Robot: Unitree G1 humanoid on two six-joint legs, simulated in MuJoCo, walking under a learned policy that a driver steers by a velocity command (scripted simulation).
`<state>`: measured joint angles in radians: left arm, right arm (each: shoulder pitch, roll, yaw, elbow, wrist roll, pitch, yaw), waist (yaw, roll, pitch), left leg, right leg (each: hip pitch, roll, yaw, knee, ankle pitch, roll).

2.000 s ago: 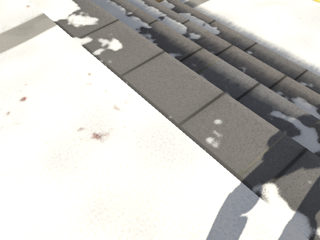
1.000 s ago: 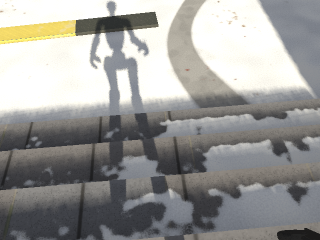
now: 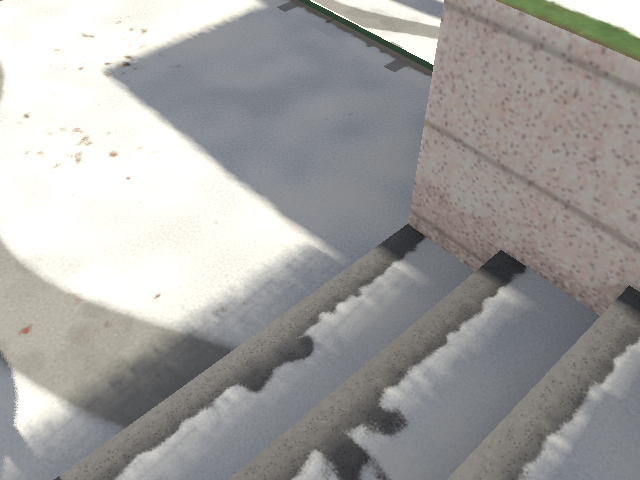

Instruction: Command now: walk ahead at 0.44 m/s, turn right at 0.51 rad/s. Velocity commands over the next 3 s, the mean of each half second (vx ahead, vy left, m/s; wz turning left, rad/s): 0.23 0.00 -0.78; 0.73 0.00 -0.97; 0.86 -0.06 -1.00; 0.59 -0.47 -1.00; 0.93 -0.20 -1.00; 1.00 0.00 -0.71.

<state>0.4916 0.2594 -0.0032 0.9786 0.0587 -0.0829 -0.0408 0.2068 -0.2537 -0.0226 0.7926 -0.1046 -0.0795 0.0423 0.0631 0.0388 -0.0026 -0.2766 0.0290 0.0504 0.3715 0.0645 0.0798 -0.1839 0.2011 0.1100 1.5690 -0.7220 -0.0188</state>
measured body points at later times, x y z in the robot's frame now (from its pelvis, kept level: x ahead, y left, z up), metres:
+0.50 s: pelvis +0.21 -0.05 -0.05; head +0.21 -0.06 +0.40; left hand +0.33 +0.21 -0.16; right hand +0.32 -0.36 -0.10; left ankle +0.13 +0.13 -0.69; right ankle +0.26 -0.14 -0.76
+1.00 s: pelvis +0.39 -0.06 -0.20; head +0.38 -0.05 +0.25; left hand +0.70 -0.01 -0.27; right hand +0.27 -0.31 -0.30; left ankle +0.40 +0.07 -0.92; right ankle +0.29 -0.11 -0.65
